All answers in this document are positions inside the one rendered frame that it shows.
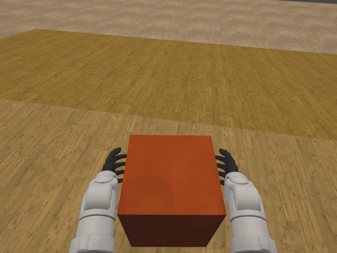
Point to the robot left hand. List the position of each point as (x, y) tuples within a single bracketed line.
[(110, 164)]

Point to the robot right forearm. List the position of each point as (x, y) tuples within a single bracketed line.
[(250, 233)]

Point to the robot left forearm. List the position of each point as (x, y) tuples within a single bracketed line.
[(97, 216)]

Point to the robot right hand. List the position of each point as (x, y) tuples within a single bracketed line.
[(228, 166)]

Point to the carton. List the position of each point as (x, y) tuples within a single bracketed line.
[(171, 194)]

